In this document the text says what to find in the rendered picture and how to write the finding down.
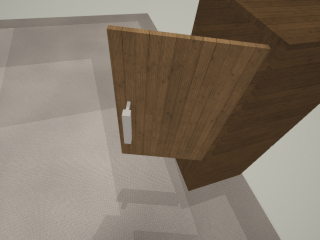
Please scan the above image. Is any cupboard door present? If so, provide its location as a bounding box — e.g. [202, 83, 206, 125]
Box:
[106, 25, 270, 161]

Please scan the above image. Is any handle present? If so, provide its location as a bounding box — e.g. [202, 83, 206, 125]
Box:
[121, 101, 132, 144]

